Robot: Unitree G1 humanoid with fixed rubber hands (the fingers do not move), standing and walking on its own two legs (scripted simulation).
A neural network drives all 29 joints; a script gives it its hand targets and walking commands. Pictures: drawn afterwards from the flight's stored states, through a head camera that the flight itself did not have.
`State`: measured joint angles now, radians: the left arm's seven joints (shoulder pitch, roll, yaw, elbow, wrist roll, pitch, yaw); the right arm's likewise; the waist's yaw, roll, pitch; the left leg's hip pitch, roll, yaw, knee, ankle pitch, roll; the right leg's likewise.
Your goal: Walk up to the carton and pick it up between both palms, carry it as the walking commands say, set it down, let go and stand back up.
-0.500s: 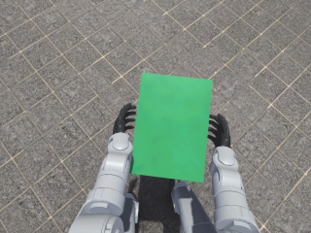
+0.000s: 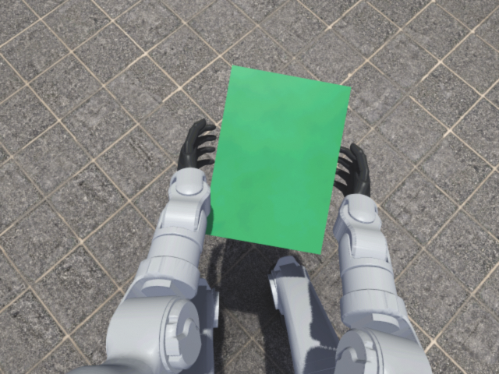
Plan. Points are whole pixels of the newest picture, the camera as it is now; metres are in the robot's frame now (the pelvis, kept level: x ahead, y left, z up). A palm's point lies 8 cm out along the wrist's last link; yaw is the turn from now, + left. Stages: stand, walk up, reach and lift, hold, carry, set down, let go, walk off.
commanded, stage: set down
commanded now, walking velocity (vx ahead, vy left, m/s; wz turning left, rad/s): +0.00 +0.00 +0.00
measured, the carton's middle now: (270, 164) +0.45 -0.09 -0.18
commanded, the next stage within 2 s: none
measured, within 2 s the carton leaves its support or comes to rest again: neither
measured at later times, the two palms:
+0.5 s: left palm (192, 173) +0.45 +0.06 -0.17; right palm (332, 190) +0.38 -0.20 -0.17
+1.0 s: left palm (202, 174) +0.47 +0.05 -0.26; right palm (324, 189) +0.40 -0.21 -0.26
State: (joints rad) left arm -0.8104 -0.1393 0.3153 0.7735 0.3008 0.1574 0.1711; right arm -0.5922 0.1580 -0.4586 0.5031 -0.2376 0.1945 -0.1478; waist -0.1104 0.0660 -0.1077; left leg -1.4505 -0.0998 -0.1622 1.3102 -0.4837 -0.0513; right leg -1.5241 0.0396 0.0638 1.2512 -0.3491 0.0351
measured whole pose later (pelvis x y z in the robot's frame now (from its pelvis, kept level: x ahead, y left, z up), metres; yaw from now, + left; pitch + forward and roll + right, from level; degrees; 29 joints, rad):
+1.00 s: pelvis -0.03 +0.01 -0.12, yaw +1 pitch +48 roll +1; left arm -1.14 -0.05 0.34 0.83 0.27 0.19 0.20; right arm -0.92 0.07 -0.51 0.51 -0.24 0.24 -0.11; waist -0.11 0.09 -0.03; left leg -2.00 -0.16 -0.15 1.71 -0.55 -0.09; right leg -2.08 0.04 0.08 1.64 -0.40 0.06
